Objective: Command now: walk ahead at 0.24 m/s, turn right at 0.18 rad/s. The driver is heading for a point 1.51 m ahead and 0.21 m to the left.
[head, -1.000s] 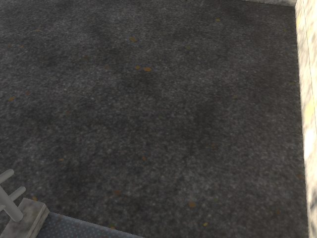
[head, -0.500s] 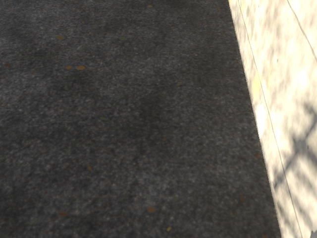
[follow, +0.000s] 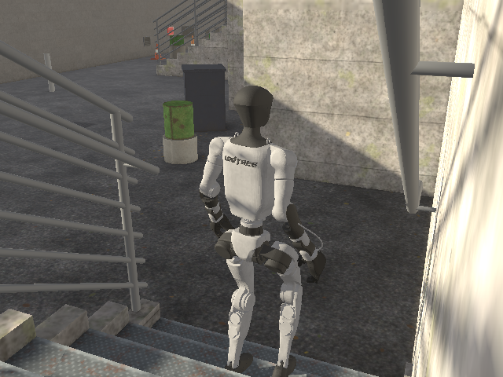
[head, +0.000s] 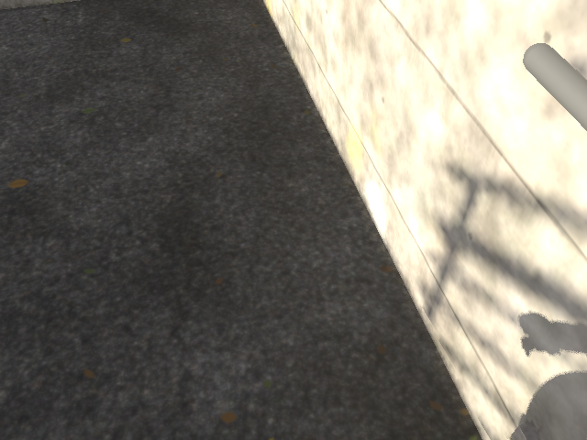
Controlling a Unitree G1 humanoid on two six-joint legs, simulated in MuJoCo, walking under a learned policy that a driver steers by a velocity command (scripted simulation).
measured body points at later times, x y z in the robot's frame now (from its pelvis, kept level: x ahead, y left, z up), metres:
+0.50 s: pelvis +0.13 -0.02 -0.03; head +0.13 -0.03 +0.42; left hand +0.17 +0.21 -0.17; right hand +0.20 -0.28 -0.17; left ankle +0.14 +0.11 -0.68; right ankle +0.07 -0.13 -0.72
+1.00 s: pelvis +0.37 +0.00 -0.21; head +0.38 +0.00 +0.24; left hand +0.53 +0.20 -0.33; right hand +0.31 -0.21 -0.36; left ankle +0.25 +0.07 -0.89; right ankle +0.57 -0.17 -0.86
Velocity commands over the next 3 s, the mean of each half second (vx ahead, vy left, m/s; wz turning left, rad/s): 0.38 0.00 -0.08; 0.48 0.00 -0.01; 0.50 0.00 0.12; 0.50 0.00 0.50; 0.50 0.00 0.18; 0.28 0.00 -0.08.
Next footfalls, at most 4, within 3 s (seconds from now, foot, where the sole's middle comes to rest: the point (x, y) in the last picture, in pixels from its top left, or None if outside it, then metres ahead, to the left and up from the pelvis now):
0.36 right None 0.11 -0.14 -0.76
0.72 left None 0.29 0.07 -0.93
1.16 right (335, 423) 0.67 -0.14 -1.09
1.66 left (234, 346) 0.94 0.15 -1.09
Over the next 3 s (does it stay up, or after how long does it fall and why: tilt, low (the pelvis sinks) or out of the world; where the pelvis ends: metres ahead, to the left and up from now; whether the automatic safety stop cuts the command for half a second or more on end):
stays up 1.38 0.31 -0.31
